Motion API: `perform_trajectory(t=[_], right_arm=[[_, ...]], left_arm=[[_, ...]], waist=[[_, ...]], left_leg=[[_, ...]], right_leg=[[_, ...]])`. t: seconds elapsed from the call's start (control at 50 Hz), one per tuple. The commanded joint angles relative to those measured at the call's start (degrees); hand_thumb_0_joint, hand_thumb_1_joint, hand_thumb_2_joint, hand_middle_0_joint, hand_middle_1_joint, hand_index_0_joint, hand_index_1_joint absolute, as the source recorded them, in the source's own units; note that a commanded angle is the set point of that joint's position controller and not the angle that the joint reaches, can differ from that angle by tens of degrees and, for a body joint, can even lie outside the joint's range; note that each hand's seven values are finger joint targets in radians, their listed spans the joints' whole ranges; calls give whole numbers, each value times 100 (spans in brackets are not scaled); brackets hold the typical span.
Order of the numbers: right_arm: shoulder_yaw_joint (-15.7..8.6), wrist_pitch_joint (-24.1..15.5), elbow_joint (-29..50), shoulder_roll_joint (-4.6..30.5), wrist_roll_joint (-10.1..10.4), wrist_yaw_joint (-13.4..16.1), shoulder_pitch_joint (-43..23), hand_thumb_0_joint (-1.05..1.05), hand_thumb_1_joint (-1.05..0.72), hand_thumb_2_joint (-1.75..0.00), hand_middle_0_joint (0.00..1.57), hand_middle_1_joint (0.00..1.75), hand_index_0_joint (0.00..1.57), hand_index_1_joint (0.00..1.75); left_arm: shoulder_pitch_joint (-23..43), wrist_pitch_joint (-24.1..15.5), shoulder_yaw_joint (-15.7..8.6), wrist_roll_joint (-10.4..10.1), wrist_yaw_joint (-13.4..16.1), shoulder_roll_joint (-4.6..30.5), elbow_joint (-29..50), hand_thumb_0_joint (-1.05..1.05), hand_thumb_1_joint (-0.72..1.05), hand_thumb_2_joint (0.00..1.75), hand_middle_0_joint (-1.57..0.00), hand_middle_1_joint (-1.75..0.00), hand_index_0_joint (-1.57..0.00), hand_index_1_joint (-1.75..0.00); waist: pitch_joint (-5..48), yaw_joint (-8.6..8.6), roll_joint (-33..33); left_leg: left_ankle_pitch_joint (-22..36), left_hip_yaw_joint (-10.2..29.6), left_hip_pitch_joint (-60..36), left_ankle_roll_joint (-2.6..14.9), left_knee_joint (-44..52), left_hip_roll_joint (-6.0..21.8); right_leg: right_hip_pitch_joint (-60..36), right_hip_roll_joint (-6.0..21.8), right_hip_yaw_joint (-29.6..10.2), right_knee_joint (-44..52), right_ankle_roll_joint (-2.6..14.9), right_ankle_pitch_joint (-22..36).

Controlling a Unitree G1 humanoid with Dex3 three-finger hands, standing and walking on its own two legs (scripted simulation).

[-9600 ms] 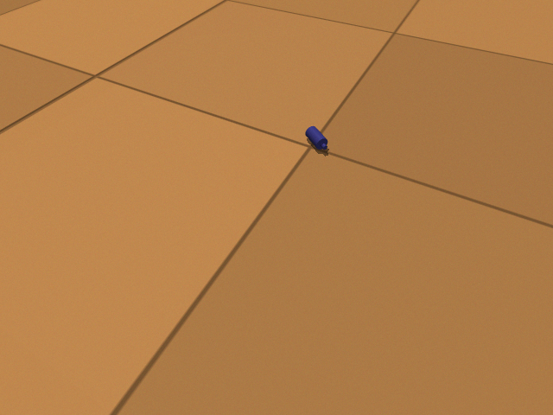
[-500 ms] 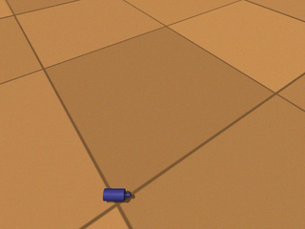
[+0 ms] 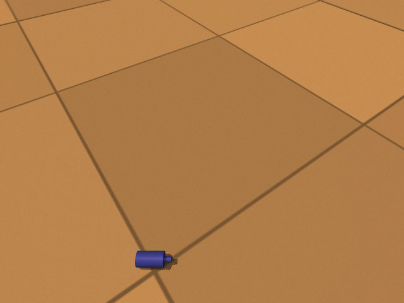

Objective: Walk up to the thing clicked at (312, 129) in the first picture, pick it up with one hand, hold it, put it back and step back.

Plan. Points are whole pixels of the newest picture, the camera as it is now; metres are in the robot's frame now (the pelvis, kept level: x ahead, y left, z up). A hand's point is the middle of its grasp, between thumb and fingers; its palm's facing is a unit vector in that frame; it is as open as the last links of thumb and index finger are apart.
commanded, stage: stand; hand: left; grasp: from above
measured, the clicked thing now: (154, 259) +0.43 +0.25 -0.75
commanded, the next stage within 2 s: rise first in 0.26 s
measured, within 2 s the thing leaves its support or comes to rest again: neither
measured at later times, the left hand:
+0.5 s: hand out of the picture +0.11 +0.25 -0.16, palm faces +0.03 -0.95 -0.32, open 7.8 cm
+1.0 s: hand out of the picture +0.13 +0.27 -0.22, palm faces -0.13 -0.89 -0.44, open 13.9 cm
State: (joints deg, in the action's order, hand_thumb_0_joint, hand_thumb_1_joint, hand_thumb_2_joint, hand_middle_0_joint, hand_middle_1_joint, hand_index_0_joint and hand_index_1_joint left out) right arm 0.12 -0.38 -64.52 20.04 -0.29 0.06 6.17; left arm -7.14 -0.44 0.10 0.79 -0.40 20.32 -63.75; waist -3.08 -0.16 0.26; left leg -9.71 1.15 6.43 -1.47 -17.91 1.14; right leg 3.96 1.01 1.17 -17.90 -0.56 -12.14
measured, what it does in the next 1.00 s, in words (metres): lowers itself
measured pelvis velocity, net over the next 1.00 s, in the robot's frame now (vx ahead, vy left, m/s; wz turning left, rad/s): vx -0.02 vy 0.01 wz -0.02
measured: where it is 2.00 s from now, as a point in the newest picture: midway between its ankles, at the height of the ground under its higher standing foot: outside the picture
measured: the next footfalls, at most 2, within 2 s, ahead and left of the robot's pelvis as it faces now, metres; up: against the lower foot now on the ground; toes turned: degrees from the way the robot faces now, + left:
none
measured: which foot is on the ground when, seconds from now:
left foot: down 0.00-1.00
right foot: down 0.00-1.00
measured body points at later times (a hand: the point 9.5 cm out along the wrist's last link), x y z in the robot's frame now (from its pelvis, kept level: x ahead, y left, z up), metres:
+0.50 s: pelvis -0.01 +0.00 -0.01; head +0.03 +0.00 +0.44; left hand +0.11 +0.30 -0.14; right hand +0.09 -0.28 -0.13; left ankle +0.00 +0.14 -0.75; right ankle -0.03 -0.12 -0.75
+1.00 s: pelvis -0.02 +0.01 -0.08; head +0.07 +0.03 +0.36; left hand +0.14 +0.31 -0.19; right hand +0.13 -0.25 -0.17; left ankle +0.00 +0.14 -0.75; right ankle -0.03 -0.12 -0.75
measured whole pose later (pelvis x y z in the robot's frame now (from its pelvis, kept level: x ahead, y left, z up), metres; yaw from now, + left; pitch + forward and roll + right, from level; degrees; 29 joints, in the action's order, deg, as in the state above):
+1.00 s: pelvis -0.02 +0.01 -0.08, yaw -1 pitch +15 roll -1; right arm -2.4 -5.3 -34.4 13.8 1.0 1.6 12.0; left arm -9.7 9.5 -8.1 12.9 0.6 17.6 -34.7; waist 4.8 1.0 0.3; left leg -27.4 1.2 47.1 -0.5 -59.6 1.4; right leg 43.9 0.8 0.2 -58.1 -1.5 -29.0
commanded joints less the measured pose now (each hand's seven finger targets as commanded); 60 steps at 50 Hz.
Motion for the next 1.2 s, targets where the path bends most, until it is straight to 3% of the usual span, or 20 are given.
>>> perform_trajectory(t=[0.0, 0.12, 0.18, 0.34, 0.36, 0.38, 0.4, 0.42, 0.44, 0.46, 0.5, 0.54, 0.56, 0.62, 0.68, 0.74, 0.82, 1.0, 1.1, 1.18], right_arm=[[-210, -119, 293, 1209, -18, 57, -152, 0, -90, -90, 20, 30, 20, 30], [-219, -118, 301, 1201, -23, 53, -154, 0, -90, -90, 20, 30, 20, 30], [-230, -135, 316, 1220, -28, 53, -159, 0, -90, -90, 20, 30, 20, 30], [-237, -115, 316, 1225, -6, 51, -180, 0, -87, -89, 20, 30, 20, 30], [-9, -382, 1867, 258, 387, 168, -77, 0, -94, -91, 20, 30, 20, 30], [-51, -381, 1535, 440, 377, 219, 220, 0, -90, -90, 20, 30, 20, 30], [-106, -306, 1463, 607, 367, 253, 393, 0, -90, -90, 20, 30, 20, 30], [-196, -250, 1615, 613, 359, 247, 453, 0, -90, -90, 20, 30, 20, 30], [-272, -253, 1755, 613, 304, 273, 491, 0, -90, -90, 20, 30, 20, 30], [-354, -294, 1843, 622, 291, 308, 584, 0, -89, -90, 20, 30, 20, 30], [-472, -323, 2016, 594, 184, 253, 800, 0, -89, -90, 20, 30, 20, 30], [-563, -316, 2356, 529, 156, 178, 853, 0, -90, -90, 20, 30, 20, 30], [-573, -306, 2549, 472, 162, 164, 823, 0, -89, -90, 20, 30, 20, 30], [-518, -285, 2919, 415, 211, 134, 612, 0, -88, -89, 20, 30, 20, 30], [-519, -333, 3233, 367, 218, 117, 474, 0, -88, -90, 20, 30, 20, 30], [-520, -446, 3408, 326, 203, 102, 569, 0, -88, -90, 20, 30, 20, 30], [-561, -635, 3551, 284, 152, 139, 675, 0, -90, -90, 20, 30, 20, 30], [-577, -823, 3840, 232, 107, 203, 672, 0, -90, -90, 20, 30, 20, 30], [-537, -913, 3943, 223, 74, 207, 567, 0, -91, -90, 20, 30, 20, 30], [-509, -991, 4079, 143, 61, 206, 546, 0, -92, -91, 20, 30, 20, 30]], left_arm=[[161, -121, -234, -36, 103, 1202, 276, 0, 90, 90, -20, -30, -20, -30], [153, -126, -238, -23, 102, 1224, 285, 0, 90, 90, -20, -30, -20, -30], [144, -144, -246, -16, 101, 1249, 323, 0, 90, 90, -20, -30, -20, -30], [96, -144, -221, -27, 116, 1193, 294, 0, 85, 89, -21, -37, -22, -36], [2107, -648, -205, -311, 185, 188, 2304, 0, 77, 93, -20, -45, -17, -44], [2706, -608, -371, -274, 214, 607, 2040, 0, 69, 93, -19, -53, -16, -52], [1735, -351, -713, -171, 246, 1043, 887, 0, 61, 94, -16, -61, -14, -60], [1265, -251, -809, -95, 161, 1089, 534, 0, 53, 95, -16, -68, -14, -68], [1561, -244, -772, 34, 98, 1124, 617, 0, 45, 93, -14, -76, -14, -76], [1823, -293, -925, 152, 52, 1382, 784, 0, 37, 92, -14, -83, -15, -82], [1089, -187, -1017, 514, -110, 1240, 296, 0, 21, 92, -10, -98, -13, -95], [460, -88, -1300, 734, -137, 1296, 552, 0, 5, 94, -8, -105, -12, -101], [243, -14, -1293, 786, -93, 1191, 743, 0, -3, 93, -7, -108, -11, -104], [534, 399, -989, 834, 50, 760, 1279, 0, -27, 95, -5, -112, -9, -108], [616, 705, -1084, 885, 183, 915, 1640, 0, -50, 97, -6, -110, -8, -109], [595, 813, -1005, 911, 185, 733, 2189, 0, -55, 98, -7, -109, -7, -109], [489, 722, -1193, 1043, 207, 900, 3026, 0, -56, 97, -7, -110, -8, -108], [-564, 1013, -1096, 1314, 210, 770, 4245, 0, -58, 101, -7, -108, -7, -108], [-844, 1218, -1020, 1439, 223, 678, 4349, 0, -58, 98, -8, -107, -8, -106], [-916, 1215, -1148, 1547, 281, 772, 4571, 0, -58, 97, -8, -107, -9, -106]], waist=[[354, 26, -110], [360, 23, -17], [593, 10, -54], [536, 13, -46], [116, 728, -316], [416, 492, -266], [219, 429, 55], [201, 226, 148], [490, 281, 295], [943, 215, 195], [1341, 164, 114], [1910, -175, -169], [2042, -266, -295], [1653, -72, -352], [1385, 11, -162], [1486, 106, -72], [2017, 120, -254], [2395, 145, -522], [2358, 205, -444], [2394, 142, -426]], left_leg=[[962, 403, -95, 192, 216, 618], [902, 431, -112, 197, 241, 617], [1246, 398, -261, 219, 136, 658], [1300, 404, -257, 221, 98, 647], [193, -386, 452, 180, -265, -185], [60, -343, 461, 189, -333, -189], [-88, -316, 701, 209, -435, -207], [22, -314, 878, 201, -597, -152], [117, -301, 966, 230, -829, -155], [295, -274, 899, 224, -969, -144], [556, -226, 1237, 200, -1477, -188], [832, -244, 1310, 154, -1695, -247], [859, -263, 1356, 142, -1705, -277], [577, -212, 1610, 111, -1758, -221], [-54, -179, 2136, 119, -2035, -156], [-473, -143, 2387, 145, -2329, -118], [-111, -91, 2557, 144, -2939, -55], [179, 16, 2883, 148, -3566, 17], [180, 102, 3253, 154, -3884, 60], [-13, 13, 3685, 188, -4239, -13]], right_leg=[[113, 680, -493, 325, 173, 871], [142, 666, -488, 332, 167, 801], [18, 697, -471, 254, 172, 1157], [-17, 694, -450, 272, 163, 1273], [1395, -35, -75, -110, 96, 748], [1085, -2, -18, -165, 91, 573], [1173, -73, 61, -222, 123, 308], [1271, -97, 104, -383, 137, 290], [1373, -105, 84, -554, 122, 367], [1349, -91, 57, -787, 123, 607], [1579, -108, 53, -1286, 139, 832], [1403, -109, 45, -1571, 181, 939], [1383, -98, 33, -1624, 185, 924], [1847, -147, 91, -1659, 180, 556], [2370, -182, 113, -1876, 170, -108], [2780, -197, 119, -2197, 160, -489], [3190, -184, 96, -2896, 148, -174], [3755, -187, 95, -3533, 149, -67], [4145, -204, 147, -3888, 161, -194], [4307, -187, 121, -4115, 152, -183]])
